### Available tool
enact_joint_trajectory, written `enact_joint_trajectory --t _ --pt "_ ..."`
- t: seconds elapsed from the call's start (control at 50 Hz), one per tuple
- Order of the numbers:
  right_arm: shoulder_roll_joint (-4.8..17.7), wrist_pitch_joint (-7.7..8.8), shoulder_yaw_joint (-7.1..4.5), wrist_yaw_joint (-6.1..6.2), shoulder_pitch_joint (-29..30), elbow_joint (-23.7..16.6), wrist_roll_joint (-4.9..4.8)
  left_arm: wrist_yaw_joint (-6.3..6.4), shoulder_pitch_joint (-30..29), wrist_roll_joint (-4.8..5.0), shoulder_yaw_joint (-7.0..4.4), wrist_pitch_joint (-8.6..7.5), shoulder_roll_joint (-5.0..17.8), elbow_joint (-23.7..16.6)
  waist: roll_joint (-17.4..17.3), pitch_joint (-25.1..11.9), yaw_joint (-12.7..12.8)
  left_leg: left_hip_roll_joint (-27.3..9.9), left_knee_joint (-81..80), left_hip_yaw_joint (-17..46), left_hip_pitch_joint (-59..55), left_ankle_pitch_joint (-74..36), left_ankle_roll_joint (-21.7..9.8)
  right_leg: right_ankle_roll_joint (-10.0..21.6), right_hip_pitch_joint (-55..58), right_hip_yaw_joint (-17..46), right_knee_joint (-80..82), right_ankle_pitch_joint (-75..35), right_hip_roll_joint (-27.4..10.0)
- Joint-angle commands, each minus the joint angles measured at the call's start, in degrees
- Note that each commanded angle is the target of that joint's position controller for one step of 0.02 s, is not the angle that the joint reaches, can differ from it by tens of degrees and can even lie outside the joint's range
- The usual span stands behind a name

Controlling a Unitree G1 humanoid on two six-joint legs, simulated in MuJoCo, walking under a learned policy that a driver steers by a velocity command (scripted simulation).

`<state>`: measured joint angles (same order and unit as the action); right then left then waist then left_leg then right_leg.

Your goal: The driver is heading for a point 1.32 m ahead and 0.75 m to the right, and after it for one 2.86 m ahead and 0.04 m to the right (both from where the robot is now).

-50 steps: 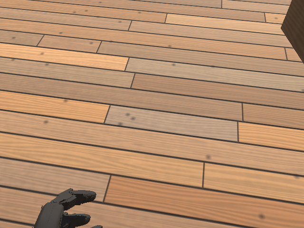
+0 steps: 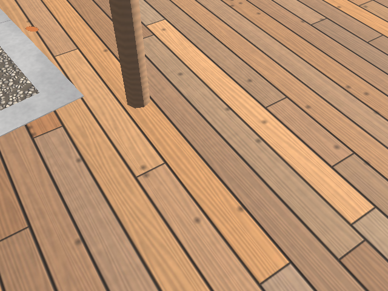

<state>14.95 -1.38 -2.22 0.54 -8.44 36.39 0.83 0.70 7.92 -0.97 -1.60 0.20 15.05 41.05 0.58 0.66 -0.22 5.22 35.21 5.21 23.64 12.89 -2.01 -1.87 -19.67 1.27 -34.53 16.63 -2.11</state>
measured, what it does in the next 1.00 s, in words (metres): steps on the spot, turning right: right foot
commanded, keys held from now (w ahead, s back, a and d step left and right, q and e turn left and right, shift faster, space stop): shift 0.04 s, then e+shift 0.96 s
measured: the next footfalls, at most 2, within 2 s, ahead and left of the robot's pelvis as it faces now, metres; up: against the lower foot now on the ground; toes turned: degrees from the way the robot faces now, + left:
right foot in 0.64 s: +0.02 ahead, -0.17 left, +0.00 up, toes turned -29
left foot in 1.06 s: +0.19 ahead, -0.05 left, +0.00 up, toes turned -57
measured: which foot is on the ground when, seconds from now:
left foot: down 0.00-0.64, up 0.66-1.00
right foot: down 0.00-0.32, up 0.34-0.62, down 0.64-1.00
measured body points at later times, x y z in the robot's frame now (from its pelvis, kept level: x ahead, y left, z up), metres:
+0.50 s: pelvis +0.02 -0.02 +0.01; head +0.06 -0.03 +0.46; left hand +0.27 +0.21 -0.08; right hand +0.09 -0.32 -0.08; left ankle +0.06 +0.10 -0.72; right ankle -0.02 -0.13 -0.66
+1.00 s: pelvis +0.04 -0.06 +0.01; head +0.06 -0.10 +0.46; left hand +0.37 +0.03 -0.06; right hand +0.00 -0.40 -0.08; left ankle +0.17 +0.01 -0.70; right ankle -0.02 -0.15 -0.72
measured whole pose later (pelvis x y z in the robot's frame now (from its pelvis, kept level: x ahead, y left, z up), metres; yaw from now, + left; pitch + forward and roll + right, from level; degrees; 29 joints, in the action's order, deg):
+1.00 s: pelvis +0.04 -0.06 +0.01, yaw -45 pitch +4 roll +2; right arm 15.6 1.0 -4.4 0.9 -2.5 39.1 0.0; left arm 2.2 9.5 1.5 -5.9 3.2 19.1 32.3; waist 0.5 1.3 1.1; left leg 4.5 40.0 8.4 28.1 17.2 3.6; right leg 2.2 -21.3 13.9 -32.3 13.9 7.4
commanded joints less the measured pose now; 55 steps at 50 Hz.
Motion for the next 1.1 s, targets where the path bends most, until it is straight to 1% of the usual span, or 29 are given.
enact_joint_trajectory --t 0.02,0.04,0.06,0.1,0.14,0.22,0.28,0.3,0.32,0.34,0.36,0.38,0.4,0.5,0.56,0.6,0.62,0.64,0.66,0.68,0.7,0.74,0.78,0.86,1.02,1.04,1.06,1.08,1.1 --pt "3.7 1.25 -1.13 0.07 -5.2 -2.8 0.04 -0.25 -2.0 -2.04 -2.02 -1.26 9.1 -3.8 13.5 -4.2 -4.2 -2.3 0.9 0.0 0.0 12.5 1.2 11.9 2.9 16.9 15.0 -14.7 -15.9" --pt "6.0 1.27 -1.69 0.24 -3.3 -2.4 0.36 -0.28 -5.8 -1.42 -1.24 -1.63 6.0 -5.0 10.9 -2.7 -3.9 -4.5 0.1 -0.1 -5.4 8.0 2.3 11.5 -1.3 15.5 15.9 -8.0 -13.5" --pt "4.2 1.14 -1.49 0.23 -1.6 -1.8 0.83 -0.49 -5.9 -1.05 -0.43 -2.01 3.3 -4.5 8.4 -3.2 -3.7 -4.9 -4.0 -0.2 -10.4 2.1 2.4 7.8 -2.9 11.6 14.4 -2.5 -8.7" --pt "4.4 0.25 -1.85 0.45 0.5 -1.9 1.33 -0.91 -2.9 0.22 -1.38 -2.44 7.1 -3.8 7.0 -1.4 -1.8 -4.6 -3.9 -0.1 -13.8 -1.2 1.9 5.1 -5.6 9.7 14.0 2.3 -5.5" --pt "5.7 0.34 -2.67 0.96 -0.1 -2.0 0.59 -0.77 -2.3 1.04 -2.6 -2.02 10.5 -5.0 7.2 0.7 -1.9 -3.9 -1.7 -2.5 -11.0 0.7 1.0 6.5 -5.5 12.2 14.0 -1.6 -5.8" --pt "4.3 1.18 -3.4 1.55 0.5 -2.8 0.18 0.3 1.1 2.12 -4.08 -0.75 11.1 -6.9 8.0 -2.6 0.3 -2.5 1.9 -4.0 -5.4 1.1 1.2 11.8 1.0 19.8 9.7 -15.9 -7.3" --pt "4.4 1.62 -4.15 1.25 -2.2 -2.4 -0.15 0.63 -1.1 2.45 -4.59 0.16 10.1 -9.3 5.4 -5.4 -0.9 -4.4 -1.4 -2.1 -10.0 -1.1 -0.1 10.5 -2.0 20.4 5.4 -16.6 -4.7" --pt "6.0 1.57 -4.81 1.28 -4.0 -1.9 -0.06 0.53 -2.0 2.69 -4.49 0.52 9.0 -10.3 0.1 -6.3 -1.5 -8.4 -4.8 0.7 -16.0 -3.5 -1.8 7.7 -8.3 17.0 1.2 -12.0 -1.8" --pt "7.9 1.26 -5.46 1.56 -6.7 -1.0 0.29 0.36 -2.1 2.89 -3.99 0.77 6.9 -11.1 -9.0 -7.1 -1.9 -16.4 -10.0 8.0 -21.8 -9.7 -6.1 3.8 -15.7 9.7 -7.9 -1.7 2.6" --pt "8.6 1.48 -5.39 1.8 -6.4 -1.4 1.07 -0.01 -0.8 2.65 -3.86 0.74 5.9 -11.4 -18.0 -8.4 -1.7 -28.2 -14.4 18.7 -23.9 -21.3 -12.9 1.1 -21.0 2.6 -21.5 16.7 5.7" --pt "6.9 2.02 -4.54 2.16 -5.8 -2.7 1.34 -0.4 -0.2 2.04 -5.12 0.78 8.6 -10.7 -12.6 -9.0 -1.5 -32.1 -14.4 19.4 -23.2 -28.3 -16.2 -0.5 -22.9 3.1 -34.8 20.9 2.0" --pt "6.2 2.24 -4.2 2.64 -2.7 -3.6 1.07 -0.58 0.5 2.37 -5.6 1.27 9.0 -9.9 -7.2 -8.4 -0.1 -30.0 -14.1 14.3 -20.4 -27.4 -14.9 -1.1 -22.2 3.5 -39.4 18.0 0.2" --pt "6.7 2.29 -4.28 2.84 0.9 -3.9 0.4 -0.45 1.8 2.77 -5.4 2.0 8.1 -9.2 -5.6 -6.3 1.5 -26.6 -14.6 8.2 -17.8 -23.5 -12.2 -1.8 -21.3 3.0 -38.3 13.9 -1.5" --pt "9.5 1.44 -5.15 3.44 2.3 -2.6 0.3 -1.75 -2.1 2.61 -3.8 3.37 4.4 -11.4 -8.3 -5.3 -0.5 -21.8 -14.4 -7.7 -14.3 -18.2 -8.2 -1.7 -12.3 -3.0 -21.0 5.4 -3.1" --pt "11.5 1.42 -5.99 2.38 1.0 -1.3 -0.72 -2.59 -1.2 2.58 -4.6 3.58 6.4 -11.6 -9.3 -6.9 -0.8 -24.8 -12.3 -9.7 -15.1 -18.0 -7.5 0.0 -5.6 -6.6 -11.4 4.4 -1.7" --pt "10.6 1.49 -5.93 1.46 1.7 -0.5 -2.01 -2.47 2.2 2.62 -5.5 4.16 6.9 -10.6 -8.5 -7.2 1.4 -24.9 -7.4 -12.4 -13.8 -13.5 -4.2 2.2 0.8 -9.0 -2.0 -0.8 0.5" --pt "8.7 1.43 -5.63 0.95 -0.6 0.6 -2.15 -1.74 5.3 2.42 -6.49 4.19 8.4 -9.6 -5.2 -7.1 2.1 -22.4 -1.2 -14.9 -10.4 -7.4 -1.2 4.2 6.5 -7.7 3.0 -4.6 2.4" --pt "6.3 1.22 -5.15 0.6 -1.5 0.6 -1.0 -0.8 9.3 2.19 -8.43 3.71 14.2 -9.3 7.4 -5.0 3.0 -16.9 14.6 -19.3 2.6 6.3 3.5 8.7 15.5 5.7 9.0 -23.5 -4.2" --pt "3.7 1.59 -3.92 0.95 3.7 -5.2 1.1 -0.61 8.5 0.41 -9.34 2.43 21.7 -11.8 22.4 -5.6 1.6 -7.0 31.4 -13.8 22.9 28.2 8.0 21.1 20.9 33.5 11.6 -36.5 -18.0" --pt "6.6 2.13 -4.5 1.44 9.1 -5.9 0.54 -1.48 10.0 -0.77 -8.92 0.57 19.3 -11.9 13.4 -11.8 6.4 -6.1 39.3 -2.4 24.4 27.4 7.1 24.8 20.6 34.8 14.4 -31.3 -20.1" --pt "7.0 2.48 -4.57 1.71 9.9 -5.9 -0.77 -1.41 8.6 -0.49 -8.12 -0.61 17.6 -11.2 10.8 -9.4 4.7 -6.4 39.7 -0.4 25.0 22.0 5.5 22.1 19.2 30.3 14.8 -26.1 -17.2" --pt "8.2 2.59 -5.06 2.67 7.1 -3.7 0.19 -0.07 1.6 2.22 -6.78 -0.23 13.2 -11.8 5.5 -6.4 0.5 -7.9 34.0 1.0 23.0 12.2 4.7 15.9 14.3 22.7 13.1 -23.2 -11.7" --pt "7.3 2.56 -4.96 2.2 5.5 -2.7 0.57 1.06 -1.3 1.91 -6.2 0.77 12.0 -12.9 5.4 -7.9 -1.4 -5.8 30.9 0.1 16.3 7.2 5.2 14.4 9.0 19.3 12.4 -25.7 -8.5" --pt "3.9 2.71 -3.34 1.36 6.7 -1.8 -0.26 2.11 0.6 2.35 -6.76 1.46 12.9 -12.5 4.9 -9.0 -0.3 -2.2 16.5 1.0 12.1 3.6 6.2 13.4 9.1 21.1 11.0 -20.6 -5.8" --pt "7.2 3.92 -4.17 -0.04 4.8 -0.7 -1.29 1.37 -1.6 2.83 -6.9 2.52 13.1 -13.7 10.7 -7.8 -0.3 -0.5 -5.3 2.8 -1.9 2.7 4.5 11.4 6.3 31.5 7.9 -16.6 -2.6" --pt "7.8 4.12 -4.6 -0.1 2.6 0.2 -1.3 1.33 -2.8 3.17 -6.63 2.69 12.5 -14.1 9.9 -7.9 -1.6 -1.8 -12.3 2.0 -8.0 -3.2 3.7 9.9 3.9 30.8 5.9 -13.7 -0.6" --pt "10.3 3.98 -5.23 0.03 0.3 0.7 -0.55 1.29 -0.8 2.56 -5.48 2.76 9.3 -14.0 4.8 -10.8 -0.9 -10.5 -14.5 7.3 -15.7 -7.2 0.7 7.3 0.6 26.0 -1.1 -2.1 2.2" --pt "14.2 3.17 -5.58 0.27 3.3 0.1 0.88 1.24 3.3 2.04 -4.39 2.49 6.2 -14.3 -13.0 -9.1 4.0 -21.5 -16.9 22.4 -19.6 -18.1 -7.8 3.7 -9.8 13.9 -12.7 17.5 11.9" --pt "11.2 3.37 -4.99 0.07 2.1 -0.4 2.06 1.27 3.9 0.87 -5.44 1.53 10.9 -13.6 -16.0 -8.7 2.8 -27.2 -18.5 33.0 -16.8 -18.1 -15.5 0.2 -13.3 12.1 -27.2 22.3 10.2"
